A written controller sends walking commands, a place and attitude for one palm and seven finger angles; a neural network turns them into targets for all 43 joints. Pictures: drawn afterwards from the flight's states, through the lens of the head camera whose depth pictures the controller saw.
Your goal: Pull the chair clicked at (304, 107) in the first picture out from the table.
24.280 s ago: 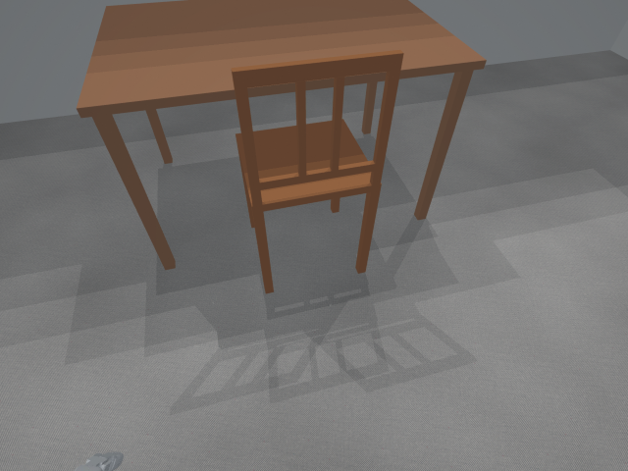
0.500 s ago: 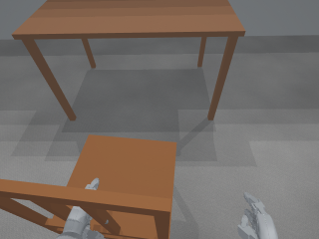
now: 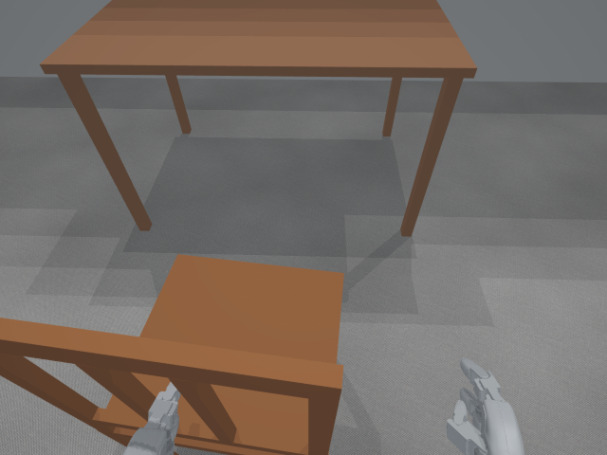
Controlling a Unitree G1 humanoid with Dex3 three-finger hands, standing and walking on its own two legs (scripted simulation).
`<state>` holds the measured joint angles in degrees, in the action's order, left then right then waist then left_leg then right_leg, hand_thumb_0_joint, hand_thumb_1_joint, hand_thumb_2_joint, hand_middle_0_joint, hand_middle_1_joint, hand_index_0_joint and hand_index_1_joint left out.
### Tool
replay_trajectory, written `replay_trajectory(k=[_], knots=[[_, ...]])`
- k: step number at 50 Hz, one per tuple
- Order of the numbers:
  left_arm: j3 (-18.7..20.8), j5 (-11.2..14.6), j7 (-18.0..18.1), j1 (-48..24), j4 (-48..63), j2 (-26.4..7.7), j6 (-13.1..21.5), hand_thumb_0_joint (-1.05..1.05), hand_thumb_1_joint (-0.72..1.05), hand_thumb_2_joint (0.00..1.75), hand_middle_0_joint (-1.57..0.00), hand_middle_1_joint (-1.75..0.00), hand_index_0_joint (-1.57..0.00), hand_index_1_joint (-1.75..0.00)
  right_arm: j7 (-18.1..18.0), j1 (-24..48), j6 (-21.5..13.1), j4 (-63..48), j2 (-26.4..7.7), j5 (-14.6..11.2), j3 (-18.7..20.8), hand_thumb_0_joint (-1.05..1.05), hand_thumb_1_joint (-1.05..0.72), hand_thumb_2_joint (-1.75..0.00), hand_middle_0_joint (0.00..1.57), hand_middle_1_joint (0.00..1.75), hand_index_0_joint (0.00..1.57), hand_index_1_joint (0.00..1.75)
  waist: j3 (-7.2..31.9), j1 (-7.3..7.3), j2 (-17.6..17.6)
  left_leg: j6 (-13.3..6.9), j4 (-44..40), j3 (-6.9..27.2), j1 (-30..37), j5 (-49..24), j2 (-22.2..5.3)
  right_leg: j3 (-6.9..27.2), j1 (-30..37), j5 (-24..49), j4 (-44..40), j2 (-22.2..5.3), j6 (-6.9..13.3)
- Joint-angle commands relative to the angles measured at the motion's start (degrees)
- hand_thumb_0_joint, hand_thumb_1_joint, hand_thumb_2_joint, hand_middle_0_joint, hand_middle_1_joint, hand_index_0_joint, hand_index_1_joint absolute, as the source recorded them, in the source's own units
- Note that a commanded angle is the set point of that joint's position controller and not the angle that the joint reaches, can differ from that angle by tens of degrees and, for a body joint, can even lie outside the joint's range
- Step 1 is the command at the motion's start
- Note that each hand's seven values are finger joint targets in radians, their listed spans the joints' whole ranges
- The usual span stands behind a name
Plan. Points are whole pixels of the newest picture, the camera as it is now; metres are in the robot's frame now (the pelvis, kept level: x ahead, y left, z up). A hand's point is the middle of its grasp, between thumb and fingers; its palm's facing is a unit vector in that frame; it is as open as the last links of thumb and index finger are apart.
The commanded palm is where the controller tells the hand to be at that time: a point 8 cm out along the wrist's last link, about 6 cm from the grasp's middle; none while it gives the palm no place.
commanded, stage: draw the fingers out of the gap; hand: left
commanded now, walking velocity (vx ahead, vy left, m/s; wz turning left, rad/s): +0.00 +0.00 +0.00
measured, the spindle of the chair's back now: (138, 398) +0.20 +0.23 -0.02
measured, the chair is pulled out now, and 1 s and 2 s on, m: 0.66 0.66 0.63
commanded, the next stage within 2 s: draw the hand back to the body in 0.24 s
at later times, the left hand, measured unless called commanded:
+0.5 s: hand out of the picture +0.08 +0.13 +0.03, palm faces +0.09 -0.99 -0.04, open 17.5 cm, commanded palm +0.04 +0.19 +0.05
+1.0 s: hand out of the picture +0.11 +0.17 +0.08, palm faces +0.02 -0.95 -0.31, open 16.5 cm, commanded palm +0.07 +0.24 +0.14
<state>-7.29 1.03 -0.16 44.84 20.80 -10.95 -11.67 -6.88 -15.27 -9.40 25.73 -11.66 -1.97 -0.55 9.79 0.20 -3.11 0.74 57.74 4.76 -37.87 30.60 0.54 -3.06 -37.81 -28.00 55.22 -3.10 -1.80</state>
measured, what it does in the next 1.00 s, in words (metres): stands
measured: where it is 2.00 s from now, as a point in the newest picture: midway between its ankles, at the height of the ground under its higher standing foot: outside the picture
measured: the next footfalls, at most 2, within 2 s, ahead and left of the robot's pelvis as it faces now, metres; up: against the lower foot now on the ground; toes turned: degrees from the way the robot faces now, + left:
none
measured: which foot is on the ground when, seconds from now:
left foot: down 0.00-1.00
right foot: down 0.00-1.00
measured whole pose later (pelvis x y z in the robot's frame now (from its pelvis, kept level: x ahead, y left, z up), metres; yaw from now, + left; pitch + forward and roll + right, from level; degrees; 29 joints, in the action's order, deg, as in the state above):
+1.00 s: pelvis -0.03 -0.01 +0.01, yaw -1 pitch +3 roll -2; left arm 2.0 5.4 0.4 45.8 28.1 -21.1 0.2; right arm -9.8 -14.1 -10.0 31.8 -10.7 -2.7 -1.2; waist 4.8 -2.0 -4.6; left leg 1.8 54.4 5.0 -29.5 27.7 -1.8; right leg -3.4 -29.1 -23.8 50.1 -0.7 -0.7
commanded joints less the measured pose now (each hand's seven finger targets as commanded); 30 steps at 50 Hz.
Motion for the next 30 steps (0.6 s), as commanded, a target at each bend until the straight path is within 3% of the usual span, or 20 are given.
replay_trajectory(k=[1,3,6,10,18,19,21,24,27,30], knots=[[0.79,-0.81,0.22,6.84,13.06,-3.03,2.87,0.0,-0.55,0.2,0.0,0.0,0.0,0.0,-0.51,5.26,-3.56,-11.25,-6.22,-0.26,3.04,0.0,-0.9,-0.9,0.2,0.3,0.2,0.3,2.7,0.33,2.37,-2.19,-8.95,-1.2,1.33,-16.76,-0.15,-2.03,4.33,11.78,-7.57,1.25,3.13],[0.01,-1.11,0.3,9.13,14.13,-2.33,3.11,0.0,-0.55,0.2,0.0,0.0,0.0,0.0,-0.5,5.24,-3.46,-11.87,-5.95,-0.16,3.02,0.0,-0.9,-0.9,0.2,0.3,0.2,0.3,3.0,0.09,2.94,-2.16,-8.82,-1.19,1.19,-16.32,-0.05,-2.27,3.94,11.05,-7.1,1.27,3.07],[1.98,-1.45,0.6,10.74,14.51,-4.05,3.06,0.0,-0.55,0.2,0.0,0.0,0.0,0.0,-0.69,5.23,-2.96,-12.22,-5.77,-0.32,3.37,0.0,-0.9,-0.9,0.2,0.3,0.2,0.3,2.3,-0.21,3.74,-2.32,-8.21,-1.34,-0.61,-15.15,-0.02,-1.64,3.7,10.39,-7.15,1.56,3.29],[-0.19,-1.65,0.12,14.48,16.95,-2.28,3.94,0.0,-0.55,0.2,0.0,0.0,0.0,0.0,-0.64,5.17,-3.05,-13.21,-5.3,-0.32,3.44,0.0,-0.9,-0.9,0.2,0.3,0.2,0.3,2.51,-0.27,2.96,-2.36,-7.61,-1.6,-0.55,-15.05,0.1,-1.94,2.7,9.89,-6.43,1.59,3.15],[-0.39,-2.28,-0.56,20.33,18.84,-2.41,5.06,0.0,-0.55,0.2,0.0,0.0,0.0,0.0,-0.83,5.02,-3.34,-14.41,-4.7,-0.55,4.02,0.0,-0.9,-0.9,0.2,0.3,0.2,0.3,1.71,-0.7,2.86,-2.46,-6.59,-1.8,-2.06,-13.8,0.34,-1.53,1.34,8.63,-5.86,1.86,3.29],[1.08,5.04,-0.66,16.03,23.69,2.2,11.33,0.0,-0.55,0.2,0.0,0.0,0.0,0.0,-0.93,4.15,-4.75,-13.76,-4.55,-0.62,4.1,0.0,-0.9,-0.9,0.2,0.3,0.2,0.3,0.99,-0.68,5.35,-1.95,-5.07,-1.78,-2.96,-14.52,0.89,-3.23,-0.08,10.0,-5.22,2.48,3.07],[4.59,5.29,-0.44,15.56,21.14,-1.82,15.93,0.0,-0.55,0.2,0.0,0.0,0.0,0.0,-1.02,3.47,-5.94,-11.64,-4.92,-0.76,4.42,0.0,-0.9,-0.9,0.2,0.3,0.2,0.3,1.5,-1.12,4.1,-1.72,-4.28,-1.8,-3.66,-14.2,0.65,-2.54,-0.31,9.07,-4.77,2.79,3.41],[5.48,6.17,-1.02,15.8,22.06,-1.31,21.32,0.0,-0.55,0.2,0.0,0.0,0.0,0.0,-0.45,3.45,-6.76,-10.14,-4.41,-1.03,4.69,0.0,-0.9,-0.9,0.2,0.3,0.2,0.3,3.21,-1.7,-0.16,-1.11,-4.21,-1.99,-1.35,-16.14,0.39,-2.76,-0.58,9.27,-3.66,2.43,3.49],[5.84,6.92,-2.64,13.8,20.76,-1.41,26.2,0.0,-0.55,0.2,0.0,0.0,0.0,0.0,0.27,4.35,-6.92,-8.79,-4.2,-1.16,4.82,0.0,-0.9,-0.9,0.2,0.3,0.2,0.3,1.79,-1.55,1.6,-1.23,-3.63,-1.98,-3.2,-15.08,0.04,-2.41,-1.13,8.64,-3.47,2.44,3.43],[9.1,8.48,-5.46,10.54,19.49,-4.29,31.39,0.0,-0.55,0.2,0.0,0.0,0.0,0.0,0.9,5.75,-6.7,-8.25,-4.42,-1.4,4.94,0.0,-0.9,-0.9,0.2,0.3,0.2,0.3,1.59,-1.96,2.88,-1.33,-2.92,-1.95,-5.96,-11.8,-0.15,-1.22,-1.13,5.19,-3.41,2.31,3.56]])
